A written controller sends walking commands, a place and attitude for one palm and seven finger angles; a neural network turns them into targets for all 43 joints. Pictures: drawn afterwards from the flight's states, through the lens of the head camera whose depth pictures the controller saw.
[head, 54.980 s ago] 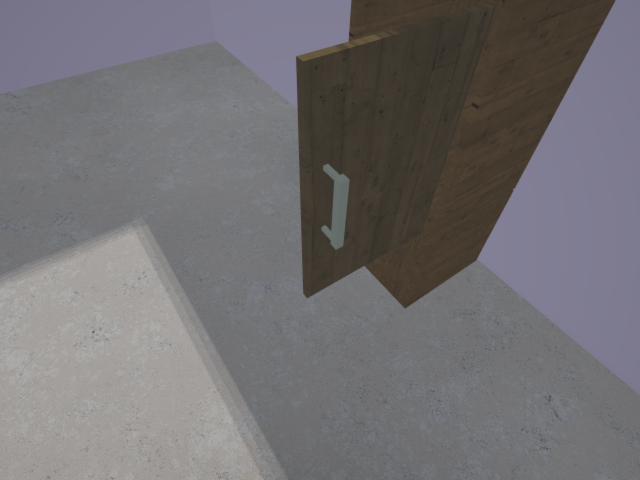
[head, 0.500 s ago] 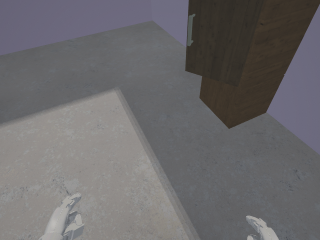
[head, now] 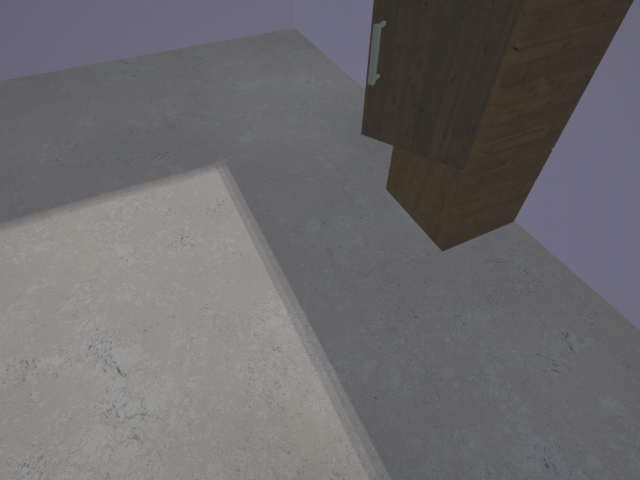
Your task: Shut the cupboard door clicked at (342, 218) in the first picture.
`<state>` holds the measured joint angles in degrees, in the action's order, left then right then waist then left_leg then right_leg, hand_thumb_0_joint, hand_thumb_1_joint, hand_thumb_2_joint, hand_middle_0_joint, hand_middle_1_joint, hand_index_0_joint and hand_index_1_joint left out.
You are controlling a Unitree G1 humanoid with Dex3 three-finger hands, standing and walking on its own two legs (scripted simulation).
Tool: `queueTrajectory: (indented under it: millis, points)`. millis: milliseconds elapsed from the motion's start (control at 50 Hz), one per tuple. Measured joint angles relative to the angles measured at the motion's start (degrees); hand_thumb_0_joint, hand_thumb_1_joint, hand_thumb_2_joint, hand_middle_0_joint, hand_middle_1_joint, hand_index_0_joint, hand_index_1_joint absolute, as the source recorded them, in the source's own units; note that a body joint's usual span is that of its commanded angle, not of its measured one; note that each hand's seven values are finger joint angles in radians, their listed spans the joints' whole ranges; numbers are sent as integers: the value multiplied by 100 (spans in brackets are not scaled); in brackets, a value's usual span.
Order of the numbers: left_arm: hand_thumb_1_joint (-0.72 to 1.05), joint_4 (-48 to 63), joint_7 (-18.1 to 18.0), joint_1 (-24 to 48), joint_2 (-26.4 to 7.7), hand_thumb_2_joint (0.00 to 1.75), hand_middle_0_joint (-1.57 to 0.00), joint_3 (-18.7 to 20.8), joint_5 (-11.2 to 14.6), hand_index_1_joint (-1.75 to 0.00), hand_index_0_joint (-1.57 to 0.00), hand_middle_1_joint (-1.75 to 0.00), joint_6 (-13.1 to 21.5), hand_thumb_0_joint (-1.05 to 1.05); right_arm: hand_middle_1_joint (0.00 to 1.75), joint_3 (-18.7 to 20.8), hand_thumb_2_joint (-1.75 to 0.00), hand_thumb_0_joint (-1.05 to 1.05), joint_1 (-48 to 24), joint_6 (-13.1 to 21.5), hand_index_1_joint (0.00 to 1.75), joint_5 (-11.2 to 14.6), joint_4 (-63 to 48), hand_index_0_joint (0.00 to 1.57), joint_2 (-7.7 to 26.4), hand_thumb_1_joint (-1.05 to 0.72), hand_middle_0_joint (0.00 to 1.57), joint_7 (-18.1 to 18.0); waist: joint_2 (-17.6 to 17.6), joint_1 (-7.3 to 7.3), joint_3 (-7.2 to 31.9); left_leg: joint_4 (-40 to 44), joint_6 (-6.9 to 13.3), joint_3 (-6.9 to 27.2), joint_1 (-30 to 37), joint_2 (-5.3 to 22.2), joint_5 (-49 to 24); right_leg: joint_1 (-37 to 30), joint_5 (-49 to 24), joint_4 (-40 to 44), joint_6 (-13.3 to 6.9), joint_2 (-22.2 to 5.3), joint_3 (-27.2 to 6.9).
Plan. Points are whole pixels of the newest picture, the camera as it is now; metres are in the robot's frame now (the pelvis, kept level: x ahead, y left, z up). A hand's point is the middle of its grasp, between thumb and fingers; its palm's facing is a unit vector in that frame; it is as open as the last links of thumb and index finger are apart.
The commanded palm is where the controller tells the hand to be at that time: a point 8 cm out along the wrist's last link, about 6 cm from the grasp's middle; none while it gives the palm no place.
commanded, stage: let the arm hang, fingers relaxed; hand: left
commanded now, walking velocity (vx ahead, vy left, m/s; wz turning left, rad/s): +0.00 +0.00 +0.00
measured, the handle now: (377, 53) +1.28 -0.12 -0.04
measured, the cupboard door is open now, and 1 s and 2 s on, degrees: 31 31 31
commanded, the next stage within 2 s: look to check the result in 0.42 s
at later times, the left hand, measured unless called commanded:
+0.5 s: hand out of the picture -0.02 +0.16 -0.18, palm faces +0.01 -0.98 -0.17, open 7.4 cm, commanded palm none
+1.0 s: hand out of the picture +0.02 +0.17 -0.17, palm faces +0.00 -0.98 -0.21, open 7.4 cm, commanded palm none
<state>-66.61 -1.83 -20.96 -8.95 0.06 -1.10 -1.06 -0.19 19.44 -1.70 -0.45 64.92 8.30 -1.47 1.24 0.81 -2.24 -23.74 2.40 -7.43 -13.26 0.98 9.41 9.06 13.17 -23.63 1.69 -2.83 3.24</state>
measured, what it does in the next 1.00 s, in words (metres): stands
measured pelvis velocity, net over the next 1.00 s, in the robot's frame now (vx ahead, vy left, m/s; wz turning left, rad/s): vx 0.02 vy -0.01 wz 0.00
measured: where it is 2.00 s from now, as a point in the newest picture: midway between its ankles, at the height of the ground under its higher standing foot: outside the picture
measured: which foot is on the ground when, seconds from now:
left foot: down 0.00-1.00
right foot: down 0.00-1.00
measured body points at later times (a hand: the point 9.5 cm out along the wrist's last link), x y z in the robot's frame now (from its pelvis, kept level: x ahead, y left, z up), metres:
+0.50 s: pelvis +0.00 +0.00 +0.00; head +0.01 +0.00 +0.45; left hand -0.02 +0.21 -0.16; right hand -0.02 -0.22 -0.16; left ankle +0.04 +0.09 -0.74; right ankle -0.01 -0.14 -0.74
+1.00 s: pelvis +0.02 -0.01 +0.00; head +0.03 -0.01 +0.45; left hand +0.03 +0.22 -0.16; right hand +0.02 -0.24 -0.16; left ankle +0.04 +0.09 -0.74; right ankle -0.01 -0.14 -0.74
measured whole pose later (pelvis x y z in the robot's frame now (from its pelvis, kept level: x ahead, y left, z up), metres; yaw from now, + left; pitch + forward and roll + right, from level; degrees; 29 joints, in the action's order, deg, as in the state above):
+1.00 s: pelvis +0.02 -0.01 +0.00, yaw +0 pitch -1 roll +0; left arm -65.3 -1.7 -14.7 -9.4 0.5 -1.3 0.3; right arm 0.2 14.2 -0.2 -0.4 64.7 9.7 -1.5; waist 0.3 0.9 -2.3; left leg -21.9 1.6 -7.4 -11.1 1.1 10.1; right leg 7.1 14.1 -22.1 1.2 -2.5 3.2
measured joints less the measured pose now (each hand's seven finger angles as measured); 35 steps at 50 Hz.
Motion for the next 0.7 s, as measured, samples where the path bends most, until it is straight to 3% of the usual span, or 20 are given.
queueTrajectory:
  millis: [220,700]
  points:
    - [90,174,-19,294,317,90,-20,12,-34,-30,-20,-30,87,1,30,34,-90,1,-109,76,30,-17,-38,20,-194,-91,20,-6,-44,22,181,37,15,-41,-21,-35,-26,94,31,-94,14,-38,-44]
    - [90,87,-10,309,93,90,-20,43,-22,-30,-20,-30,109,1,30,62,-90,1,-258,106,30,1,-14,20,23,-91,20,-20,-89,8,-3,89,-48,-31,96,20,28,-56,48,41,-30,26,-39]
